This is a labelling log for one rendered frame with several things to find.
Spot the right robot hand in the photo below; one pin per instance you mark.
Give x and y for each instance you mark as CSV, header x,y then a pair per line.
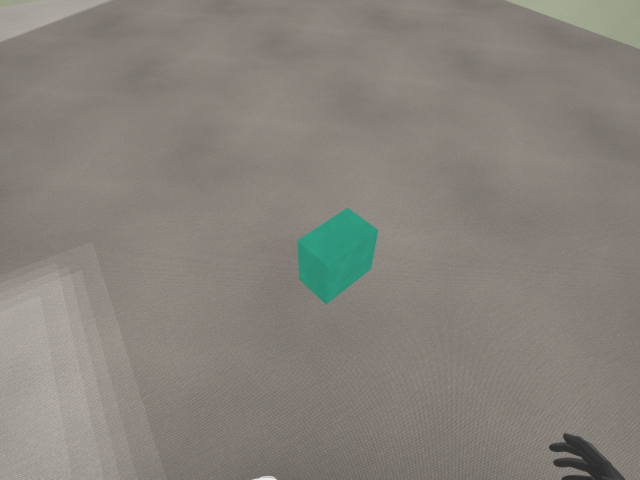
x,y
592,462

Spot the carton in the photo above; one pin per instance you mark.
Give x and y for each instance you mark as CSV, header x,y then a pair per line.
x,y
336,254

